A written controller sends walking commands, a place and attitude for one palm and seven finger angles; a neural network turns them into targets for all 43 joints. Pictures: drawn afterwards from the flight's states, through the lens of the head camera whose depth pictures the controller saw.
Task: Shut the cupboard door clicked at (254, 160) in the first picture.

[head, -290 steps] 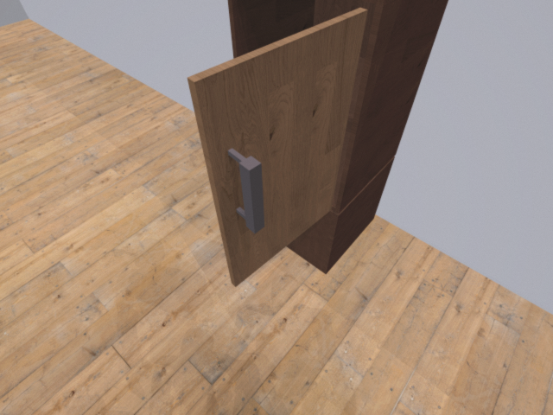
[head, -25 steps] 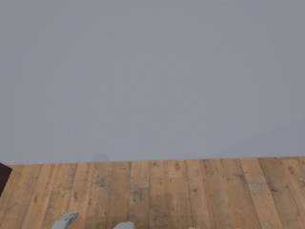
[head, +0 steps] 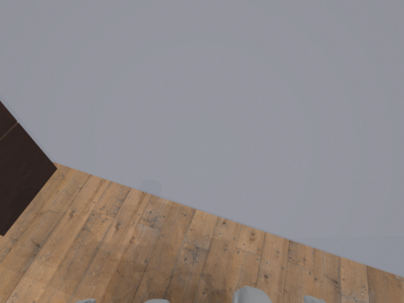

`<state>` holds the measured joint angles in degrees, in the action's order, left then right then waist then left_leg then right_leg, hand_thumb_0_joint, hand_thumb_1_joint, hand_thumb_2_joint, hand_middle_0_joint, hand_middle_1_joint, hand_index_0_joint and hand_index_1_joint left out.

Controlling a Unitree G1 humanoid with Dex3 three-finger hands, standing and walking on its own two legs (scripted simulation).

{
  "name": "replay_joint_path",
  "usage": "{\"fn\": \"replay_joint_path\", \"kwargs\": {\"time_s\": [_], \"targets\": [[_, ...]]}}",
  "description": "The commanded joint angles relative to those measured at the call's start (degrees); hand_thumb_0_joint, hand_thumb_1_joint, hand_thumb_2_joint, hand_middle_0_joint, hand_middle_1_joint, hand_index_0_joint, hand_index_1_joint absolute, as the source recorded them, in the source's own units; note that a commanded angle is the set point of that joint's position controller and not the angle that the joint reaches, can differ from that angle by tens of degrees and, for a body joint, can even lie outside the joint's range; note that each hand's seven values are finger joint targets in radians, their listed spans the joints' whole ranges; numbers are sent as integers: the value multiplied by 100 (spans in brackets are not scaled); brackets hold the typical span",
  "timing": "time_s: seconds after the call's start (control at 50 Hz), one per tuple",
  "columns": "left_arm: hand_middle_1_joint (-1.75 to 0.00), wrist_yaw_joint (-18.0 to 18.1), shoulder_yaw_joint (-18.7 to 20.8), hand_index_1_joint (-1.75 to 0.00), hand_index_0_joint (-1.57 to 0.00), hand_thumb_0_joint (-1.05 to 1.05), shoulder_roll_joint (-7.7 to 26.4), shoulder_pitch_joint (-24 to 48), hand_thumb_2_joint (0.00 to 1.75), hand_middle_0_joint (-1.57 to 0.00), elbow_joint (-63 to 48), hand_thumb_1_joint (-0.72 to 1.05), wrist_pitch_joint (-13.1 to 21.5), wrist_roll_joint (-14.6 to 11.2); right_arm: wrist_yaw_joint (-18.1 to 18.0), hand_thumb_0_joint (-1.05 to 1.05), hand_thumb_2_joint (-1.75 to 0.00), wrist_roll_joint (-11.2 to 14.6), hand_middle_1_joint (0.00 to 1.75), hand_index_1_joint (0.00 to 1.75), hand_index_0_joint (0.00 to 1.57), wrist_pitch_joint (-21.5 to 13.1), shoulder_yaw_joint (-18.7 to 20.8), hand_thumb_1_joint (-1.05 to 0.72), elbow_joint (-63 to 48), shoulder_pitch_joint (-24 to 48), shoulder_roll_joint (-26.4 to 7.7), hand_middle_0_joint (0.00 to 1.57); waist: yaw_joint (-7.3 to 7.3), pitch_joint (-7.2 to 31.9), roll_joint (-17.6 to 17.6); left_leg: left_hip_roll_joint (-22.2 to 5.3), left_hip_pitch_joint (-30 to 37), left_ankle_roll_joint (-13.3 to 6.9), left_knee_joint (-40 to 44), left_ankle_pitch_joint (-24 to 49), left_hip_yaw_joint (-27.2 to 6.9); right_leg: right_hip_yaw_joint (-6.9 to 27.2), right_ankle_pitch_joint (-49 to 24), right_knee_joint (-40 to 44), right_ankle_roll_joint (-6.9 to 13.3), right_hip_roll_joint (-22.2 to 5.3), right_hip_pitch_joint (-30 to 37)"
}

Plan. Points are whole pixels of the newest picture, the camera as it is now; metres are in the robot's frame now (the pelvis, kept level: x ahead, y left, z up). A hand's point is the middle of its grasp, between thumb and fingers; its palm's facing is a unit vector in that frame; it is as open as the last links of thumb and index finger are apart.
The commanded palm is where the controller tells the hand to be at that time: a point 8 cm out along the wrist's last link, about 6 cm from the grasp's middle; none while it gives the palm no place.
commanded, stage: turn to face it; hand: left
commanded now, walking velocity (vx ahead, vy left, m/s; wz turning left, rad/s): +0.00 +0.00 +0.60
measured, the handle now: out of the picture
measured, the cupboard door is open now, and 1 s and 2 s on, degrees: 84 84 84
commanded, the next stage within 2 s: take the last steps up to it in 1.86 s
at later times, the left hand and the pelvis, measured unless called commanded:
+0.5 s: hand out of the picture +0.01 +0.15 -0.16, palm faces +0.34 -0.91 -0.23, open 7.3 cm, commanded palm none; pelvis +0.01 -0.05 +0.00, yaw +19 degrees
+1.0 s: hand out of the picture +0.01 +0.17 -0.15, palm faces +0.56 -0.77 -0.30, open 7.4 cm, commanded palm none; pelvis +0.03 -0.07 -0.01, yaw +36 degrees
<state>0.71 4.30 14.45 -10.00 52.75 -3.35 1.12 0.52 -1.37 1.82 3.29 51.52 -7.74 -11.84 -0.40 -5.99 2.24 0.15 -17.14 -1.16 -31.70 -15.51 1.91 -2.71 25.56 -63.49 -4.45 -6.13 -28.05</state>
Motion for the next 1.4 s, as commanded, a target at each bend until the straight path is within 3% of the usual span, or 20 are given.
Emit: {"fn": "replay_joint_path", "kwargs": {"time_s": [0.0, 0.12, 0.14, 0.16, 0.18, 0.28, 0.48, 0.5, 0.52, 0.54, 0.66, 0.88, 0.92, 0.94, 1.02, 1.2, 1.28, 1.3, 1.32, 1.38], "targets": [[-30, -10, 76, -30, -20, 0, 267, 113, 90, -20, -536, 90, 169, -15, -101, 0, -90, -24, 30, 30, 20, -61, 311, -90, -272, -236, -1215, 20, 152, 834, -974, -1311, 659, -796, 1199, 1711, -1431, 150, -144, 701, -12, 137, -45], [-30, 15, 80, -30, -20, 0, 314, -423, 90, -20, -498, 90, 269, -46, -59, 0, -90, -5, 30, 30, 20, 45, 389, -90, -387, 130, -1233, 20, -113, 865, -1118, -973, -276, -553, 658, 1181, -1726, -130, -863, 3115, 83, 541, 1701], [-30, 51, 137, -30, -20, 0, 525, -700, 90, -20, -458, 90, 334, -24, -39, 0, -90, 40, 30, 30, 20, 45, 373, -90, -451, 150, -1061, 20, -265, 961, -575, -630, -773, -292, 164, 637, -1553, 152, -1192, 4020, 142, 227, 2441], [-30, 114, 245, -30, -20, 0, 1056, -843, 90, -20, -451, 90, 409, 73, -4, 0, -90, 92, 30, 30, 20, 41, 324, -90, -544, 10, -651, 20, -306, 1035, 1128, 180, -1811, 182, -1152, -909, -675, 1754, -1296, 4754, 610, -1292, 3107], [-30, 128, 225, -30, -20, 0, 1304, -733, 90, -20, -548, 90, 378, 63, 24, 0, -90, 53, 30, 30, 20, 53, 338, -90, -625, 117, -686, 20, -333, 870, 1491, 331, -1754, 314, -2607, -2061, -409, 2294, -1858, 4890, 1174, -2314, 2359], [-30, 161, 38, -30, -20, 0, 546, -66, 90, -20, -649, 90, 427, 25, 114, 0, -90, 60, 30, 30, 20, 181, 256, -90, -269, 41, -537, 20, 107, 660, 1053, -178, -1606, 485, -3620, -929, -252, 250, -3813, 4213, 1018, -1212, 2142], [-30, 90, 229, -30, -20, 0, 920, -579, 90, -20, -335, 90, 393, 38, 121, 0, -90, 74, 30, 30, 20, 44, 139, -90, -337, 144, -475, 20, -27, 929, 855, 9, -21, 293, -60, -370, 524, -540, -4383, 3137, 772, -1444, 2434], [-30, 69, 236, -30, -20, 0, 910, -445, 90, -20, -384, 90, 375, -23, 116, 0, -90, 48, 30, 30, 20, 4, 196, -90, -243, -256, -695, 20, 242, 1120, 442, -94, 822, 185, 623, 455, 399, -740, -3919, 2462, 552, -1378, 1889], [-30, 26, 205, -30, -20, 0, 622, -452, 90, -20, -562, 90, 340, -63, 84, 0, -90, -15, 30, 30, 20, -51, 349, -90, -202, -628, -1306, 20, 438, 1436, -1103, -1350, 1971, -401, 819, 2166, -1258, -999, -1741, 1230, 130, -737, 457], [-30, 22, 42, -30, -20, 0, 306, -42, 90, -20, -849, 90, 311, -50, 30, 0, -90, 0, 30, 30, 20, -16, 468, -90, -108, -1066, -1796, 20, 696, 1410, -2126, -2536, 2158, -1261, 972, 4260, -2603, -605, 1421, 100, -57, -153, -628], [-30, -14, 114, -30, -20, 0, 394, 3, 90, -20, -447, 90, 146, 6, -119, 0, -90, 4, 30, 30, 20, -76, 267, -90, -271, -118, -1177, 20, 117, 739, -1069, -1313, 659, -729, 1336, 1647, -1419, 263, -303, -234, -19, -54, -366], [-30, 35, 66, -30, -20, 0, 346, -163, 90, -20, -570, 90, 261, -47, -63, 0, -90, -13, 30, 30, 20, 32, 395, -90, -335, -43, -1233, 20, 2, 897, -1162, -972, -32, -671, 793, 1496, -2111, 24, -570, 2812, 88, 589, 1440], [-30, 100, 178, -30, -20, 0, 747, -659, 90, -20, -495, 90, 378, 0, -30, 0, -90, 70, 30, 30, 20, 37, 360, -90, -434, 5, -871, 20, -259, 1098, -101, -291, -1154, -137, -224, 290, -1600, 821, -989, 4521, 317, -307, 2920], [-30, 137, 253, -30, -20, 0, 1202, -683, 90, -20, -513, 90, 407, 79, -4, 0, -90, 89, 30, 30, 20, 18, 305, -90, -560, -20, -538, 20, -302, 1004, 1404, 545, -1965, 330, -1707, -1617, -457, 2306, -1551, 4847, 992, -1884, 3097], [-30, 151, 40, -30, -20, 0, 582, 94, 90, -20, -686, 90, 398, -12, 74, 0, -90, 20, 30, 30, 20, 167, 325, -90, -291, -53, -683, 20, 162, 496, 994, -95, -1799, 422, -4047, -976, -494, 787, -3095, 4383, 1132, -1320, 1936], [-30, 135, 165, -30, -20, 0, 842, -707, 90, -20, -389, 90, 403, 58, 150, 0, -90, 76, 30, 30, 20, 127, 120, -90, -323, 509, -354, 20, -229, 666, 1030, -80, -1053, 425, -1500, -1078, 368, -276, -4698, 3801, 1008, -1417, 2766], [-30, 76, 225, -30, -20, 0, 942, -555, 90, -20, -351, 90, 376, 15, 124, 0, -90, 54, 30, 30, 20, 45, 151, -90, -264, 33, -557, 20, 89, 861, 757, 27, 283, 230, 66, -142, 526, -676, -4240, 2922, 674, -1417, 2168], [-30, 47, 212, -30, -20, 0, 872, -469, 90, -20, -438, 90, 355, -36, 114, 0, -90, 20, 30, 30, 20, -7, 238, -90, -185, -412, -889, 20, 367, 1197, 80, -353, 1368, 14, 613, 1075, 79, -879, -3530, 1959, 393, -1237, 1414], [-30, -10, 112, -30, -20, 0, 454, -378, 90, -20, -678, 90, 329, -81, 70, 0, -90, -30, 30, 30, 20, -53, 423, -90, -122, -860, -1601, 20, 603, 1438, -1837, -2051, 2351, -879, 758, 3374, -2232, -984, 312, 500, -64, -323, -322], [-30, 89, 48, -30, -20, 0, 435, 406, 90, -20, -743, 90, 193, -25, -109, 0, -90, 4, 30, 30, 20, -31, 360, -90, -114, -768, -1487, 20, 558, 1056, -1437, -2072, 1250, -1182, 1103, 2485, -2238, 235, 786, -535, 39, -188, -691]]}}
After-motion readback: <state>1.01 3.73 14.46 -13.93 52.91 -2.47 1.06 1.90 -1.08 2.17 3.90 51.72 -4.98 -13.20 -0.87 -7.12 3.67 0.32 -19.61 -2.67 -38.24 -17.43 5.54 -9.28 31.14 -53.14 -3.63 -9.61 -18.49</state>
